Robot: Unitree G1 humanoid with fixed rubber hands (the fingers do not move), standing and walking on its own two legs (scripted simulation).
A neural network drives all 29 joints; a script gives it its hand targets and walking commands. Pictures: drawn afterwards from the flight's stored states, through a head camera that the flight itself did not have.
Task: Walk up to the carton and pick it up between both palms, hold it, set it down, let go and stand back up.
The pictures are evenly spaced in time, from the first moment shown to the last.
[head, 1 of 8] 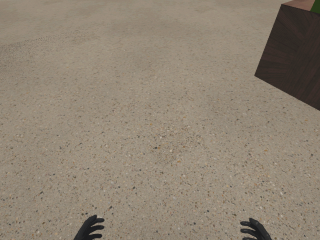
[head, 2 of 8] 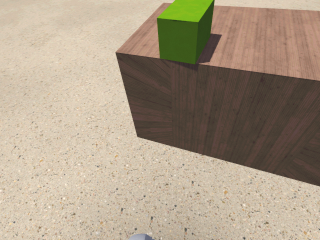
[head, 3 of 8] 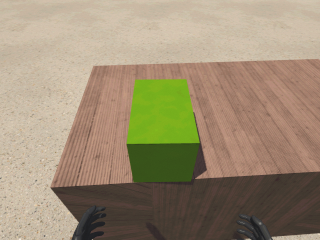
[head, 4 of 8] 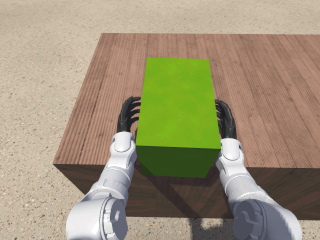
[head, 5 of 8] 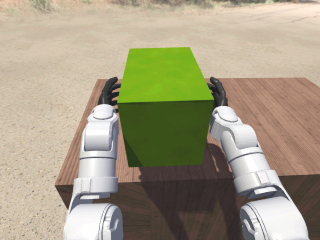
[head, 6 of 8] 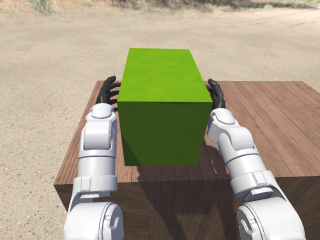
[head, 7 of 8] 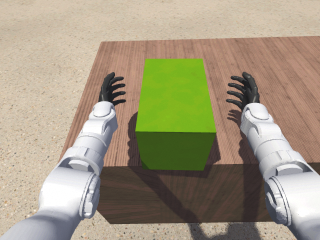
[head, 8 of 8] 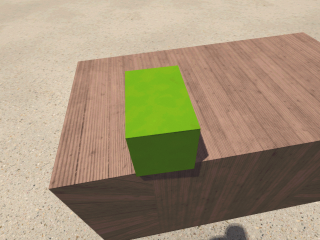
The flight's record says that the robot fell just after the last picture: no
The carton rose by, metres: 0.18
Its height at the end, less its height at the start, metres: +0.00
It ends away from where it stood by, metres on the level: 0.01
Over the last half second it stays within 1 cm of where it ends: yes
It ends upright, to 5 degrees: yes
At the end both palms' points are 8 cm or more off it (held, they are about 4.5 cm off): yes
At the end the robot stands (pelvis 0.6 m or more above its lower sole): yes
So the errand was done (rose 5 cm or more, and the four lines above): yes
